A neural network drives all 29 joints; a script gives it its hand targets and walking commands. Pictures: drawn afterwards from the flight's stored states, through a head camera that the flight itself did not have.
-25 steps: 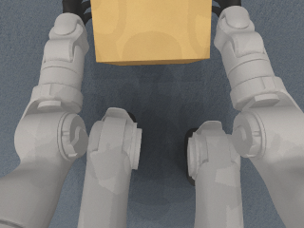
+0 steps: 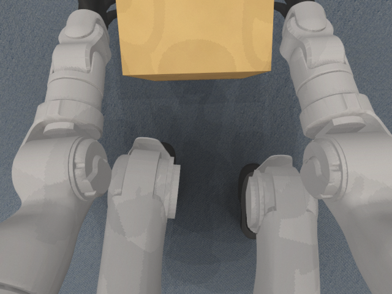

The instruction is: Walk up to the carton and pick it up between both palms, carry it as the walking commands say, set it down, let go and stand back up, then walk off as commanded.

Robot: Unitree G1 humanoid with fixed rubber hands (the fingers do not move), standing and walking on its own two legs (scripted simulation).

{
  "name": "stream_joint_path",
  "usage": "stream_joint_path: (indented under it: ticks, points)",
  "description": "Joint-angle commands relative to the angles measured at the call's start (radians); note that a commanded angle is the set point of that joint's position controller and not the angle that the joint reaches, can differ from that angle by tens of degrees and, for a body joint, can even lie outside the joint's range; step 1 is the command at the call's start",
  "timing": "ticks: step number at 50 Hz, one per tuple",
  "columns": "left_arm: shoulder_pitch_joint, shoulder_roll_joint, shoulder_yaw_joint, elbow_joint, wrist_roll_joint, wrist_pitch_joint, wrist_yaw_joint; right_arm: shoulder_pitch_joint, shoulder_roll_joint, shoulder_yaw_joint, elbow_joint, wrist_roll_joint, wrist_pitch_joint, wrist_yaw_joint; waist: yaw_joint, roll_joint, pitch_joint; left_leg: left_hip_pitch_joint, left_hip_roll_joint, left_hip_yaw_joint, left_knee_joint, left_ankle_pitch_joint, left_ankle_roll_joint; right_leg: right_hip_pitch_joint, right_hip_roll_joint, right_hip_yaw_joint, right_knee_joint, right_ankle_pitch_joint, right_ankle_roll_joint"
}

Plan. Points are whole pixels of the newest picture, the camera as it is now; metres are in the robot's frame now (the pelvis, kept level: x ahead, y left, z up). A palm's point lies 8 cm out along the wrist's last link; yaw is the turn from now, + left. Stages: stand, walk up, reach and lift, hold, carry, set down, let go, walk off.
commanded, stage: set down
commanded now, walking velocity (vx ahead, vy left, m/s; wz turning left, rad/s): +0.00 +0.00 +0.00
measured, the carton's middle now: (196, 20) +0.53 +0.08 -0.25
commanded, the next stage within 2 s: none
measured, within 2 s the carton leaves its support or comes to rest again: neither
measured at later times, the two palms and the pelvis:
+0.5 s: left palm (81, 12) +0.50 +0.26 -0.18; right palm (314, 8) +0.55 -0.10 -0.18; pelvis +0.00 +0.00 +0.01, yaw +1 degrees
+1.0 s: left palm out of the picture +0.51 +0.28 -0.09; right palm out of the picture +0.57 -0.09 -0.08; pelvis +0.00 +0.01 +0.04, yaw +1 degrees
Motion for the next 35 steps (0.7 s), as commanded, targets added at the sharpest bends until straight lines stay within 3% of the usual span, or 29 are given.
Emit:
stream_joint_path:
  ticks: [1, 8, 15, 17, 25, 30, 35]
  points:
    - [-0.523, -0.658, -0.233, -0.101, -0.055, -0.047, -0.204, -0.489, 0.704, 0.226, -0.117, 0.044, -0.045, 0.204, 0.068, -0.048, -1.019, 0.557, -0.058, 0.136, -0.119, 0.347, 0.042, 0.323, 0.015, -0.122, -0.194, 0.258, -0.035]
    - [-0.453, -0.444, -0.147, -0.075, -0.033, -0.081, -0.14, -0.43, 0.473, 0.179, -0.102, 0.03, -0.068, 0.151, 0.064, -0.046, -1.061, 0.597, -0.045, 0.138, -0.12, 0.342, 0.033, 0.354, 0.0, -0.122, -0.202, 0.244, -0.02]
    - [-0.259, 0.132, -0.033, -0.018, -0.074, -0.159, 0.035, -0.263, -0.096, 0.097, -0.087, 0.051, -0.098, 0.007, 0.043, -0.01, -1.124, 0.671, -0.019, 0.129, -0.141, 0.368, 0.018, 0.415, -0.04, -0.109, -0.22, 0.281, -0.004]
    - [-0.237, 0.199, -0.047, 0.003, -0.12, -0.171, 0.065, -0.245, -0.155, 0.106, -0.09, 0.078, -0.099, -0.016, 0.041, -0.011, -1.144, 0.683, -0.017, 0.124, -0.142, 0.386, 0.018, 0.432, -0.051, -0.103, -0.217, 0.293, -0.003]
    - [-0.245, 0.247, -0.116, 0.078, -0.219, -0.186, 0.061, -0.252, -0.152, 0.193, -0.078, 0.164, -0.104, 0.006, 0.064, -0.037, -1.131, 0.622, 0.002, 0.116, -0.141, 0.379, 0.032, 0.409, -0.086, -0.092, -0.209, 0.29, 0.0]
    - [-0.235, 0.258, -0.138, 0.084, -0.256, -0.188, 0.053, -0.235, -0.187, 0.185, -0.078, 0.17, -0.107, 0.011, 0.048, -0.032, -1.155, 0.632, 0.01, 0.109, -0.14, 0.385, 0.033, 0.409, -0.097, -0.097, -0.207, 0.293, -0.006]
    - [-0.229, 0.277, -0.157, 0.015, -0.291, -0.178, 0.057, -0.232, -0.216, 0.167, -0.141, 0.165, -0.098, 0.001, 0.029, -0.03, -1.274, 0.715, 0.007, 0.109, -0.148, 0.412, 0.028, 0.477, -0.096, -0.112, -0.215, 0.312, -0.012]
